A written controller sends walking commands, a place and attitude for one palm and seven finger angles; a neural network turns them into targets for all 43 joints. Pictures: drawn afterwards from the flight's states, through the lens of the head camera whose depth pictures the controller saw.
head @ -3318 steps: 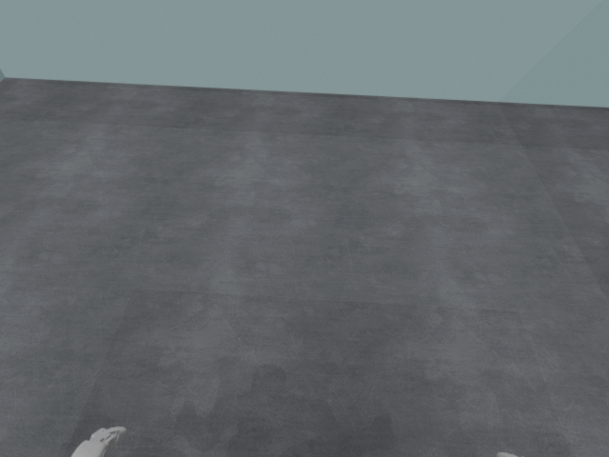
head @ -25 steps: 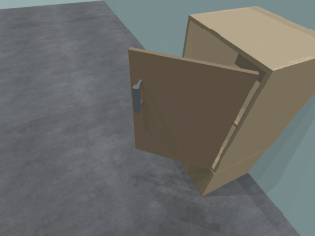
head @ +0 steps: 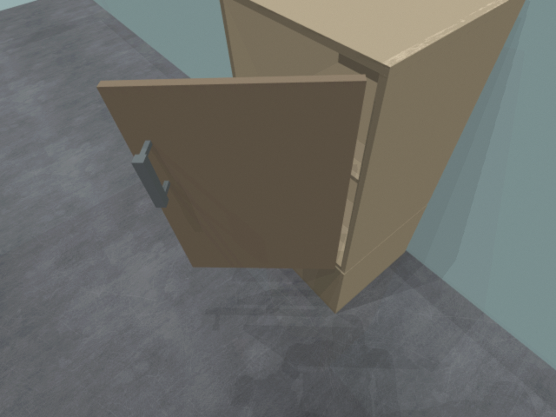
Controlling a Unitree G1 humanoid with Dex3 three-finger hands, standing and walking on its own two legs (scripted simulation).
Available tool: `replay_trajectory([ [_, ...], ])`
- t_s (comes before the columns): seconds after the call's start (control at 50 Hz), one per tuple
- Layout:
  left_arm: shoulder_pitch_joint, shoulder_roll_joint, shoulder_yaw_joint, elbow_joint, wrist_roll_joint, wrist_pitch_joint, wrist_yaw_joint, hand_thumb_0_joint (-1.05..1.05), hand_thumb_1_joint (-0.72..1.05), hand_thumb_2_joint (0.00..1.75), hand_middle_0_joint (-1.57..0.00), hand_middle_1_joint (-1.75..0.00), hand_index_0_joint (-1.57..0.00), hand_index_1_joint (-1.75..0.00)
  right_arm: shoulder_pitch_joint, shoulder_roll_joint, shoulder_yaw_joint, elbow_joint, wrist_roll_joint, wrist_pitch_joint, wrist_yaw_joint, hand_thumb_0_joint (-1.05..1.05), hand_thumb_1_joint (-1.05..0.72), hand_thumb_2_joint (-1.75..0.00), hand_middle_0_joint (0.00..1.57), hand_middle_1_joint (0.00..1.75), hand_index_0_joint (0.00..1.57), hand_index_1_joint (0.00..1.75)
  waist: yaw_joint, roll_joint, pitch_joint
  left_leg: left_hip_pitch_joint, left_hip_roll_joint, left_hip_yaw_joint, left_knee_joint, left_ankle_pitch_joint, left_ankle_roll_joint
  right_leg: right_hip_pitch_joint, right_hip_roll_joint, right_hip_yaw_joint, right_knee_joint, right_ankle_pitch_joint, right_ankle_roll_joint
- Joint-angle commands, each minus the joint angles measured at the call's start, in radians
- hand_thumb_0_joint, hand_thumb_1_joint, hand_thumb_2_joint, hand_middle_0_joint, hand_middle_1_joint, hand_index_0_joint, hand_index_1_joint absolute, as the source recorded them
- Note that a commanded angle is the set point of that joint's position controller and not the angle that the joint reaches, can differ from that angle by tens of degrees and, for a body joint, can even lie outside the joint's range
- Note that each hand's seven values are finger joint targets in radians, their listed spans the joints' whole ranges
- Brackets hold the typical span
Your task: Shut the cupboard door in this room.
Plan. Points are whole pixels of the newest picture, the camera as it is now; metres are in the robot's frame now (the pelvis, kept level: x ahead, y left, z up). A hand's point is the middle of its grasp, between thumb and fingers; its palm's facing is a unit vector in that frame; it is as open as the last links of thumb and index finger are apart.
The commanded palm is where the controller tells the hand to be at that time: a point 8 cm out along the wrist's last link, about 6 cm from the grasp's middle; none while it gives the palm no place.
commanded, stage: come to a stop and stand still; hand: left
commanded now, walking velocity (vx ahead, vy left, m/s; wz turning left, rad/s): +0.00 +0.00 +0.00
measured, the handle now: (154, 174) +0.53 +0.23 +0.02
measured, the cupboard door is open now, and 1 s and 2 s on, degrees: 49 49 49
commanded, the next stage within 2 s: look again from close up in 0.60 s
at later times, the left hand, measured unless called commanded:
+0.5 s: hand out of the picture +0.03 +0.14 -0.14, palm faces +0.06 -0.96 -0.29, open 7.3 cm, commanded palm none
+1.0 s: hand out of the picture -0.03 +0.15 -0.15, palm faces +0.09 -0.97 -0.23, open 7.3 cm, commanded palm none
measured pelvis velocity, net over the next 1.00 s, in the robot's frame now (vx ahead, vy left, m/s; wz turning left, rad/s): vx -0.02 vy -0.03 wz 0.05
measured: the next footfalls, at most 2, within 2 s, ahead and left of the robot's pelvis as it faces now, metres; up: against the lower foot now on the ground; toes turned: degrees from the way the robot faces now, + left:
none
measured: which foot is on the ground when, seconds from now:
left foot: down 0.00-1.00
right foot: down 0.00-1.00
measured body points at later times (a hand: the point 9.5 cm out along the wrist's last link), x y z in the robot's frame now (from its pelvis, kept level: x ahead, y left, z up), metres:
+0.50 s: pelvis +0.01 -0.05 +0.01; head +0.02 -0.10 +0.46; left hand +0.02 +0.19 -0.12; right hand +0.03 -0.27 -0.17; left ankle -0.04 +0.14 -0.72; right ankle -0.01 -0.11 -0.72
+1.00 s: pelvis -0.02 -0.03 +0.02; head -0.01 -0.05 +0.47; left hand -0.03 +0.20 -0.13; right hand -0.05 -0.23 -0.16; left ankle -0.04 +0.14 -0.72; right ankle -0.01 -0.11 -0.72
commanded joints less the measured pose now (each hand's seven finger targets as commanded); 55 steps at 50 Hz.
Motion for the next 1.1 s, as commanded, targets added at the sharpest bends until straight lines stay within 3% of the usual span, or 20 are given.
replay_trajectory([
  [0.0, 0.148, 0.136, 0.028, 0.021, -0.017, -0.024, 0.025, 0.0, 0.9, 0.9, -0.2, -0.3, -0.2, -0.3, 0.046, -0.061, -0.003, -0.08, 0.019, -0.002, 0.003, 0.0, -0.9, -0.9, 0.2, 0.3, 0.2, 0.3, 0.066, -0.368, -0.139, -0.153, -0.028, -0.041, 0.092, 0.07, 0.038, 0.357, -0.144, 0.079, -0.125, 1.011, -0.08],
  [0.02, 0.15, 0.135, 0.022, 0.039, -0.016, -0.027, 0.03, 0.0, 0.9, 0.9, -0.2, -0.3, -0.2, -0.3, -0.001, -0.037, 0.001, -0.092, 0.015, -0.002, 0.001, 0.0, -0.9, -0.9, 0.2, 0.3, 0.2, 0.3, 0.077, -0.386, -0.101, -0.19, -0.042, -0.054, 0.132, -0.121, 0.036, 0.36, -0.192, 0.118, -0.152, 1.103, -0.116],
  [0.04, 0.138, 0.128, 0.018, 0.038, -0.01, -0.026, 0.036, 0.0, 0.9, 0.9, -0.2, -0.3, -0.2, -0.3, -0.017, -0.037, 0.001, -0.093, 0.015, -0.002, 0.0, 0.0, -0.9, -0.9, 0.2, 0.3, 0.2, 0.3, 0.068, -0.345, -0.059, -0.192, -0.039, -0.069, 0.152, -0.161, 0.035, 0.321, -0.21, 0.137, -0.156, 1.125, -0.133],
  [0.06, 0.111, 0.125, 0.015, 0.027, -0.008, -0.023, 0.038, 0.0, 0.9, 0.9, -0.2, -0.3, -0.2, -0.3, -0.007, -0.028, 0.003, -0.083, 0.016, -0.001, -0.001, 0.0, -0.9, -0.9, 0.2, 0.3, 0.2, 0.3, 0.052, -0.247, -0.048, -0.147, -0.038, -0.073, 0.121, -0.146, 0.033, 0.271, -0.212, 0.138, -0.164, 1.061, -0.14],
  [0.1, 0.042, 0.126, 0.017, 0.004, -0.021, -0.017, 0.037, 0.0, 0.9, 0.9, -0.2, -0.3, -0.2, -0.3, 0.047, -0.019, 0.006, -0.046, 0.016, 0.0, 0.002, 0.0, -0.9, -0.9, 0.2, 0.3, 0.2, 0.3, 0.013, -0.125, -0.053, 0.0, -0.043, -0.071, -0.064, 0.069, 0.031, 0.193, -0.16, 0.095, -0.144, 0.81, -0.108],
  [0.12, 0.033, 0.113, 0.015, -0.002, -0.026, -0.017, 0.036, 0.0, 0.9, 0.9, -0.2, -0.3, -0.2, -0.3, 0.059, -0.018, 0.004, -0.025, 0.011, -0.006, 0.005, 0.0, -0.9, -0.9, 0.2, 0.3, 0.2, 0.3, 0.017, -0.052, -0.047, 0.064, -0.035, -0.075, -0.115, 0.267, 0.037, 0.161, -0.108, 0.063, -0.128, 0.691, -0.079],
  [0.14, 0.042, 0.094, 0.013, -0.008, -0.029, -0.014, 0.036, 0.0, 0.9, 0.9, -0.2, -0.3, -0.2, -0.3, 0.06, -0.057, 0.002, -0.022, 0.006, -0.012, 0.005, 0.0, -0.9, -0.9, 0.2, 0.3, 0.2, 0.3, 0.024, 0.02, -0.062, 0.096, 0.009, -0.103, -0.107, 0.451, 0.05, 0.144, -0.067, 0.041, -0.118, 0.556, -0.052],
  [0.16, 0.038, 0.082, 0.013, -0.02, -0.029, -0.008, 0.034, 0.0, 0.9, 0.9, -0.2, -0.3, -0.2, -0.3, 0.039, -0.07, -0.001, -0.031, 0.005, -0.009, 0.003, 0.0, -0.9, -0.9, 0.2, 0.3, 0.2, 0.3, 0.03, 0.019, -0.041, 0.085, 0.035, -0.104, -0.109, 0.475, 0.062, 0.126, -0.042, 0.029, -0.144, 0.41, -0.04],
  [0.18, 0.036, 0.078, 0.015, -0.025, -0.022, -0.005, 0.033, 0.0, 0.9, 0.9, -0.2, -0.3, -0.2, -0.3, 0.014, -0.07, -0.002, -0.036, 0.005, -0.003, 0.004, 0.0, -0.9, -0.9, 0.2, 0.3, 0.2, 0.3, 0.034, 0.012, -0.007, 0.07, 0.031, -0.09, -0.107, 0.425, 0.059, 0.11, -0.038, 0.041, -0.173, 0.347, -0.04],
  [0.2, 0.04, 0.085, 0.016, -0.017, -0.02, -0.005, 0.031, 0.0, 0.9, 0.9, -0.2, -0.3, -0.2, -0.3, -0.015, -0.059, 0.001, -0.034, 0.007, 0.0, 0.004, 0.0, -0.9, -0.9, 0.2, 0.3, 0.2, 0.3, 0.039, 0.013, 0.026, 0.058, 0.019, -0.081, -0.109, 0.376, 0.053, 0.098, -0.047, 0.051, -0.195, 0.349, -0.041],
  [0.22, 0.057, 0.088, 0.017, -0.009, -0.018, -0.008, 0.03, 0.0, 0.9, 0.9, -0.2, -0.3, -0.2, -0.3, -0.036, -0.043, 0.004, -0.033, 0.009, 0.003, 0.002, 0.0, -0.9, -0.9, 0.2, 0.3, 0.2, 0.3, 0.041, -0.04, 0.055, 0.056, 0.008, -0.071, -0.108, 0.333, 0.048, 0.088, -0.057, 0.068, -0.227, 0.389, -0.043],
  [0.28, 0.075, 0.099, 0.022, -0.004, -0.016, -0.017, 0.031, 0.0, 0.9, 0.9, -0.2, -0.3, -0.2, -0.3, -0.02, -0.045, 0.003, -0.033, 0.011, 0.009, 0.003, 0.0, -0.9, -0.9, 0.2, 0.3, 0.2, 0.3, 0.031, -0.12, 0.023, 0.062, -0.012, -0.066, -0.108, 0.23, 0.042, 0.128, -0.092, 0.093, -0.273, 0.467, -0.056],
  [0.32, 0.085, 0.1, 0.022, -0.004, -0.016, -0.019, 0.032, 0.0, 0.9, 0.9, -0.2, -0.3, -0.2, -0.3, -0.024, -0.04, 0.003, -0.028, 0.011, 0.006, 0.003, 0.0, -0.9, -0.9, 0.2, 0.3, 0.2, 0.3, 0.034, -0.117, -0.002, 0.08, -0.012, -0.065, -0.133, 0.23, 0.043, 0.157, -0.088, 0.093, -0.278, 0.495, -0.057],
  [0.34, 0.088, 0.106, 0.022, -0.003, -0.017, -0.019, 0.031, 0.0, 0.9, 0.9, -0.2, -0.3, -0.2, -0.3, -0.026, -0.056, 0.004, -0.028, 0.011, 0.005, 0.003, 0.0, -0.9, -0.9, 0.2, 0.3, 0.2, 0.3, 0.036, -0.086, -0.02, 0.076, -0.014, -0.066, -0.132, 0.235, 0.041, 0.181, -0.093, 0.092, -0.277, 0.514, -0.053],
  [0.44, 0.109, 0.114, 0.023, 0.006, -0.018, -0.019, 0.031, 0.0, 0.9, 0.9, -0.2, -0.3, -0.2, -0.3, -0.037, -0.063, 0.007, -0.016, 0.013, 0.004, 0.001, 0.0, -0.9, -0.9, 0.2, 0.3, 0.2, 0.3, 0.044, -0.071, -0.023, 0.077, -0.008, -0.068, -0.159, 0.24, 0.04, 0.212, -0.092, 0.083, -0.29, 0.527, -0.049],
  [0.52, 0.123, 0.112, 0.019, 0.02, -0.017, -0.018, 0.029, 0.0, 0.9, 0.9, -0.2, -0.3, -0.2, -0.3, -0.033, -0.048, 0.011, 0.002, 0.013, 0.007, 0.002, 0.0, -0.9, -0.9, 0.2, 0.3, 0.2, 0.3, 0.046, -0.082, 0.021, 0.079, -0.004, -0.068, -0.176, 0.199, 0.042, 0.171, -0.09, 0.082, -0.34, 0.41, -0.052],
  [0.74, 0.151, 0.092, 0.015, 0.041, -0.019, -0.015, 0.025, 0.0, 0.9, 0.9, -0.2, -0.3, -0.2, -0.3, 0.006, -0.041, 0.019, 0.045, 0.012, -0.004, 0.005, 0.0, -0.9, -0.9, 0.2, 0.3, 0.2, 0.3, 0.056, -0.036, 0.067, 0.034, 0.002, -0.089, -0.223, 0.188, 0.046, 0.136, -0.072, 0.058, -0.375, 0.149, -0.05],
  [0.9, 0.163, 0.075, 0.014, 0.045, -0.02, -0.012, 0.024, 0.0, 0.9, 0.9, -0.2, -0.3, -0.2, -0.3, 0.027, -0.029, 0.021, 0.056, 0.01, -0.011, 0.005, 0.0, -0.9, -0.9, 0.2, 0.3, 0.2, 0.3, 0.064, -0.021, 0.071, 0.002, 0.0, -0.104, -0.243, 0.183, 0.052, 0.141, -0.064, 0.042, -0.349, 0.099, -0.049],
  [0.98, 0.167, 0.07, 0.013, 0.047, -0.018, -0.009, 0.023, 0.0, 0.9, 0.9, -0.2, -0.3, -0.2, -0.3, 0.033, -0.024, 0.019, 0.055, 0.009, -0.009, 0.006, 0.0, -0.9, -0.9, 0.2, 0.3, 0.2, 0.3, 0.064, -0.044, 0.086, -0.009, -0.003, -0.106, -0.245, 0.169, 0.056, 0.122, -0.064, 0.043, -0.351, 0.058, -0.046],
  [1.08, 0.168, 0.066, 0.014, 0.042, -0.018, -0.009, 0.024, 0.0, 0.9, 0.9, -0.2, -0.3, -0.2, -0.3, 0.039, -0.024, 0.018, 0.056, 0.01, -0.015, 0.004, 0.0, -0.9, -0.9, 0.2, 0.3, 0.2, 0.3, 0.067, -0.013, 0.064, -0.01, 0.003, -0.116, -0.255, 0.19, 0.062, 0.137, -0.057, 0.033, -0.316, 0.098, -0.043],
])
